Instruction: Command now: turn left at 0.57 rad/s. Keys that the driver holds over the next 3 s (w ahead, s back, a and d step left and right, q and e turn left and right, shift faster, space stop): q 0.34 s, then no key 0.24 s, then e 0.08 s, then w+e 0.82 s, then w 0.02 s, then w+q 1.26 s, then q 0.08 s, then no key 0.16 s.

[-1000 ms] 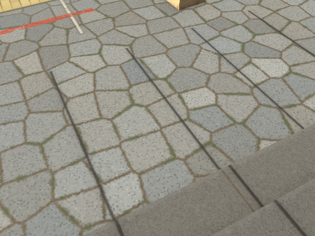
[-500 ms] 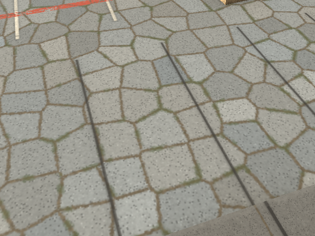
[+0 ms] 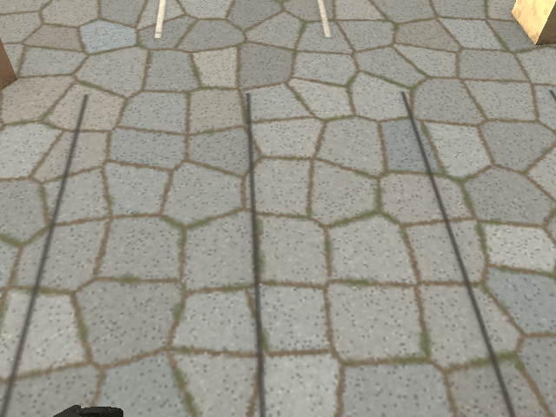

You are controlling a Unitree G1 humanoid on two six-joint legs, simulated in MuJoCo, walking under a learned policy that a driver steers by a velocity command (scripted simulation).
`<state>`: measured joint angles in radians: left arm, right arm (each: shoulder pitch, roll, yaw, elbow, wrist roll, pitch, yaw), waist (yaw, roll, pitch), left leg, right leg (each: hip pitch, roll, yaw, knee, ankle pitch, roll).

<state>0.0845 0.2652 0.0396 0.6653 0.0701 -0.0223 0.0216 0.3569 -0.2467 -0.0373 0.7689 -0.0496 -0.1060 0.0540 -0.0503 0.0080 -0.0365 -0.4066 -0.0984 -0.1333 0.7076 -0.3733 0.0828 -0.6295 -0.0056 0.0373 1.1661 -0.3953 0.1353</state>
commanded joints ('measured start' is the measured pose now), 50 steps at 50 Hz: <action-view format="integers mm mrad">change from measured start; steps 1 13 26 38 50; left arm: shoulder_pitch -107 215 30 17 122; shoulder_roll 45 187 138 91 11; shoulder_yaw -4 60 24 31 13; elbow -108 -55 -67 -4 -21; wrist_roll -14 6 -67 -16 20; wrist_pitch -6 -66 -81 -89 -94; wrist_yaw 4 -9 -58 -47 -114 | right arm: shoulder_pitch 104 -71 -44 63 9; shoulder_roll -178 -147 -68 -170 -156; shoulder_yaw -33 -24 4 -56 -15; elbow -40 -135 -128 -103 -23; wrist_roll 26 -19 -17 13 -36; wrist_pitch -4 58 77 26 5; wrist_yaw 4 -9 25 -63 -102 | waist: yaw -32 101 17 -84 -11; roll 108 -6 -90 204 60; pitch -76 -98 -19 113 131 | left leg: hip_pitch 258 -448 24 294 209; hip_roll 266 37 186 531 426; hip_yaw -385 -56 190 -260 258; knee -125 503 46 -553 -374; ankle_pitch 752 -304 -15 -453 -151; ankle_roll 229 -141 -196 231 74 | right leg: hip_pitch -92 702 381 12 262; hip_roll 12 -466 -244 3 -38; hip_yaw -23 448 38 -74 -113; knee -176 -860 -783 -264 -295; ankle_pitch -113 822 510 -179 113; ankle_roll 12 -617 -354 -222 -231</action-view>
